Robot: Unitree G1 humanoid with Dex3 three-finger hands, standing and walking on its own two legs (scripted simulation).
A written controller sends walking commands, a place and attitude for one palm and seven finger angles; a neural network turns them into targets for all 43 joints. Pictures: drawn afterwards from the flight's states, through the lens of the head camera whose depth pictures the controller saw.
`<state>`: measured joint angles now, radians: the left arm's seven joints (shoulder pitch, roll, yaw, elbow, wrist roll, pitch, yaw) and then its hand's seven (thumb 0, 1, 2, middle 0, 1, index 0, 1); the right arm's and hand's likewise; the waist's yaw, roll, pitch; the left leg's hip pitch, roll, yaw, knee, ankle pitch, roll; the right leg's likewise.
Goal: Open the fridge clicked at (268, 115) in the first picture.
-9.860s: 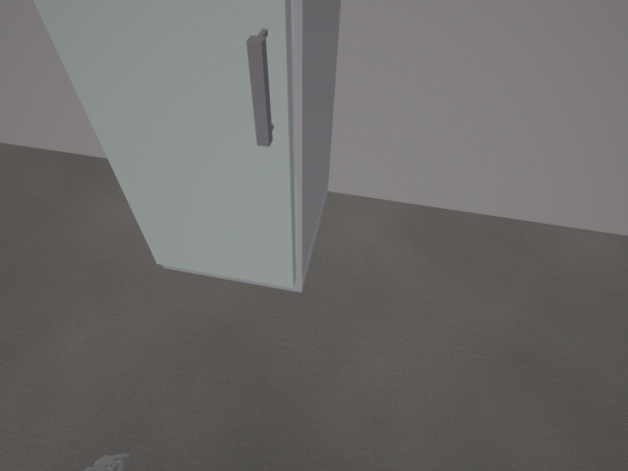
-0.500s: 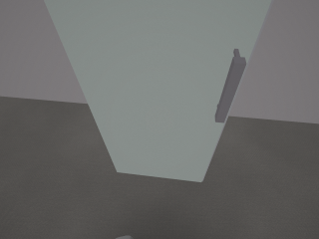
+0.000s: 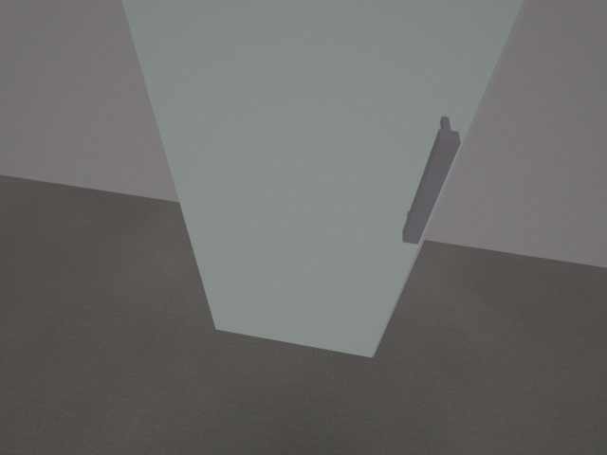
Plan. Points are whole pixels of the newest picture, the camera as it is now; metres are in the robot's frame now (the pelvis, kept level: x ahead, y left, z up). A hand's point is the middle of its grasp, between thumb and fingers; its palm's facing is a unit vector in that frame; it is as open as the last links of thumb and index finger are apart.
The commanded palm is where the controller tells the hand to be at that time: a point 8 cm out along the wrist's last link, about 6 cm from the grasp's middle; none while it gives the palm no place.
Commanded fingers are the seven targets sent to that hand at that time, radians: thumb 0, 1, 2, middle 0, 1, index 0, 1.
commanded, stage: come to a stop and stand still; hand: right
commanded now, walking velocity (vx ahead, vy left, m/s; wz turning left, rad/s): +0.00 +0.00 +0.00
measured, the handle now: (426, 184) +0.53 -0.17 +0.08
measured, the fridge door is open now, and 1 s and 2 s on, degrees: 0 0 0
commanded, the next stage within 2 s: look again from close up in 0.54 s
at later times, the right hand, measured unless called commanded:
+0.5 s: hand out of the picture -0.03 -0.12 -0.18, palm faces +0.05 +0.99 -0.15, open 7.3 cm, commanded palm none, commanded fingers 0.00 -0.90 -0.90 0.20 0.30 0.20 0.30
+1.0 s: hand out of the picture +0.04 -0.21 -0.17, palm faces +0.04 +0.96 -0.27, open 7.3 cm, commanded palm none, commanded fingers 0.00 -0.90 -0.90 0.20 0.30 0.20 0.30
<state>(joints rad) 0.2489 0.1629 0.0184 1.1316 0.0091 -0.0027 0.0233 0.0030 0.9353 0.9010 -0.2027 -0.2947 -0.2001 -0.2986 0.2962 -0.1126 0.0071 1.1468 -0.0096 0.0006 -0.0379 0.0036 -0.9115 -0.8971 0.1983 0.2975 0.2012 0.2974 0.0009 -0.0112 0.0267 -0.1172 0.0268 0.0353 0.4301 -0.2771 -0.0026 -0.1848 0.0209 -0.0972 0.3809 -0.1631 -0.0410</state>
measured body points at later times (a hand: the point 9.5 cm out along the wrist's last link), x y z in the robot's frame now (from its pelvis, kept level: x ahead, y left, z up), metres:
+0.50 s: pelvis -0.01 +0.02 +0.00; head -0.01 +0.02 +0.45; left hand -0.05 +0.22 -0.17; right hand -0.04 -0.18 -0.16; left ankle -0.03 +0.12 -0.74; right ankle +0.03 -0.09 -0.74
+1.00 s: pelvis -0.01 +0.00 -0.01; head -0.03 -0.01 +0.44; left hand +0.07 +0.25 -0.14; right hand +0.04 -0.26 -0.15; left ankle -0.03 +0.12 -0.74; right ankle +0.03 -0.09 -0.74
